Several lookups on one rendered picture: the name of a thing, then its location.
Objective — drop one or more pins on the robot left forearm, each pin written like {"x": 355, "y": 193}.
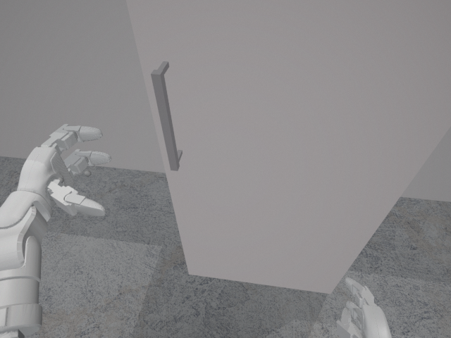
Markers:
{"x": 23, "y": 223}

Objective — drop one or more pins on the left robot hand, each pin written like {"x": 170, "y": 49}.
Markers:
{"x": 44, "y": 166}

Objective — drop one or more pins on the handle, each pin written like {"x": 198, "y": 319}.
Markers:
{"x": 160, "y": 91}

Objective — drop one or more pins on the fridge door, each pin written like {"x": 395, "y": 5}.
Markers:
{"x": 301, "y": 122}

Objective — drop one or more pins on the right robot hand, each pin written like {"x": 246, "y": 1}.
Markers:
{"x": 370, "y": 320}

